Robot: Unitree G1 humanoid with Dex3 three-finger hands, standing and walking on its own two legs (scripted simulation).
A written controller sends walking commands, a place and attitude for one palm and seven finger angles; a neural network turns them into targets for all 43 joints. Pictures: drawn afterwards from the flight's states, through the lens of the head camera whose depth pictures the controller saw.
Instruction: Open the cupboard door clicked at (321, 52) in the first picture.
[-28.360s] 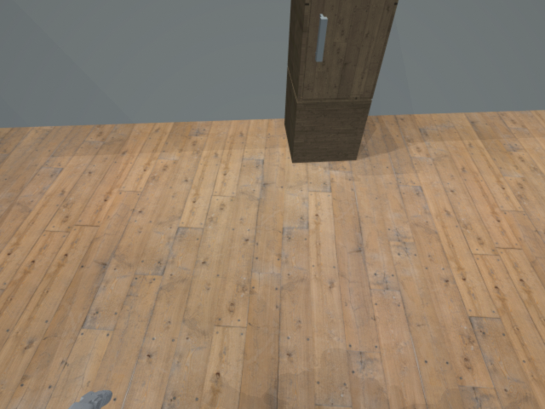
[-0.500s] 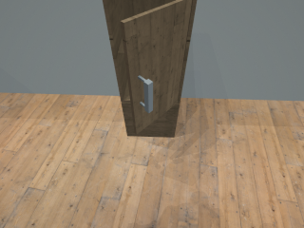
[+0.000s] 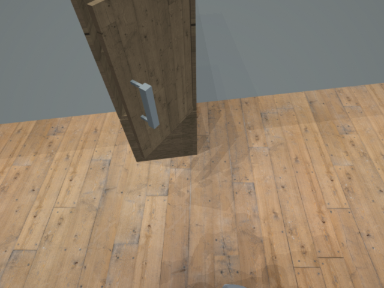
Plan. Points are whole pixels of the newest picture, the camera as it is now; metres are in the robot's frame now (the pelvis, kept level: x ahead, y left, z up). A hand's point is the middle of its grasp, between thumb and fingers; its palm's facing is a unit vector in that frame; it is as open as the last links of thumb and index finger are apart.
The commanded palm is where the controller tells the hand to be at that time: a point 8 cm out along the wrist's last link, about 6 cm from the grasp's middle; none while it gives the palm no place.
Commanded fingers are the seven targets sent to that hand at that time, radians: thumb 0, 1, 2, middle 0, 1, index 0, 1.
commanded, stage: walk to a spot facing it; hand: left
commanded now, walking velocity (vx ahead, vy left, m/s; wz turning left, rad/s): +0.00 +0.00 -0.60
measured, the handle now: (144, 104) +0.62 +0.20 -0.05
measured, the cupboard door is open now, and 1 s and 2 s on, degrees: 47 47 47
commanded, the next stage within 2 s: none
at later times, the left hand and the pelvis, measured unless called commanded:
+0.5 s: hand out of the picture +0.08 +0.17 -0.15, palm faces -0.18 -0.95 -0.25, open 7.4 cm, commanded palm none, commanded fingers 0.00 0.90 0.90 -0.20 -0.30 -0.20 -0.30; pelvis +0.00 -0.02 +0.01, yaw -16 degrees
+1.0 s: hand (166, 249) +0.22 +0.09 -0.15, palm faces -0.55 -0.78 -0.29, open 7.4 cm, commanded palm none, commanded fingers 0.00 0.90 0.90 -0.20 -0.30 -0.20 -0.30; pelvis +0.00 -0.03 +0.00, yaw -35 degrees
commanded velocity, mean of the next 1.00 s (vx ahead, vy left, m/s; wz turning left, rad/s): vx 0.02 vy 0.00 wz -0.60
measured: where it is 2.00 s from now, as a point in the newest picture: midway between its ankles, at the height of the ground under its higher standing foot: outside the picture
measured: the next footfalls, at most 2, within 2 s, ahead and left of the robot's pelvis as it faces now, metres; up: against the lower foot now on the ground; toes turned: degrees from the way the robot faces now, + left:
left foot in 0.58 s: +0.08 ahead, +0.12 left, +0.00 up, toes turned -22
right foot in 0.90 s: +0.00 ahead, -0.15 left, +0.00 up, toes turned -35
